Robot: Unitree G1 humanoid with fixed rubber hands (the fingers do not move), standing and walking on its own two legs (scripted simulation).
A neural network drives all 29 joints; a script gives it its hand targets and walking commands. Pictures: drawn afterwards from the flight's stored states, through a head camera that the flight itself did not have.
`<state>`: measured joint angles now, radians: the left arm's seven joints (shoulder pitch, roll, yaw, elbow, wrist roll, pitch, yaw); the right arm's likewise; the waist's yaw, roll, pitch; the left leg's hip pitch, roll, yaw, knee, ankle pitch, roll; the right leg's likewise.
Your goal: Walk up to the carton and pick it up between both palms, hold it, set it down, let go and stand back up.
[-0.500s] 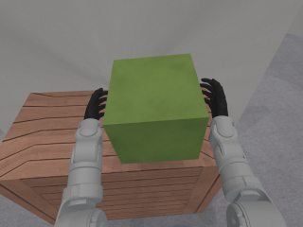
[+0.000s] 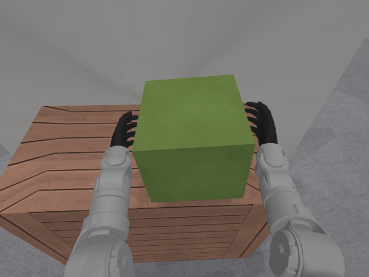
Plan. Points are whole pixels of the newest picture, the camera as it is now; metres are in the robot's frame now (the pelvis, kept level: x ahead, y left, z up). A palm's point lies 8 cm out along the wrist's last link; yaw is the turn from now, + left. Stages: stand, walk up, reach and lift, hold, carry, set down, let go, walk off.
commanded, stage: set down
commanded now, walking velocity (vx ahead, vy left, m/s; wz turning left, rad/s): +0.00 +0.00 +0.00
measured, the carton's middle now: (192, 137) +0.45 +0.01 +0.03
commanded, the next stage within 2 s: none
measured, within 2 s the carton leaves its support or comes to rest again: rests again in 1.80 s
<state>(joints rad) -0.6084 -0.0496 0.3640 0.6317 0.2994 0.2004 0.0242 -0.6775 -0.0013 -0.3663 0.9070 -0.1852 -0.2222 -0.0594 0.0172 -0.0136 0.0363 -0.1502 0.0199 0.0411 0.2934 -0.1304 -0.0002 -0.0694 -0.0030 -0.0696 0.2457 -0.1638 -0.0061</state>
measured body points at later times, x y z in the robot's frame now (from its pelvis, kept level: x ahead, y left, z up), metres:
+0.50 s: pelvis +0.01 -0.01 +0.00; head +0.05 +0.01 +0.45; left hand +0.41 +0.18 +0.04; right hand +0.44 -0.14 +0.09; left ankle +0.02 +0.11 -0.75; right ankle -0.02 -0.11 -0.75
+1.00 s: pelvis +0.01 -0.01 +0.00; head +0.08 +0.00 +0.44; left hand +0.42 +0.17 +0.02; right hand +0.44 -0.16 +0.06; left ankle +0.02 +0.11 -0.75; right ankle -0.02 -0.11 -0.75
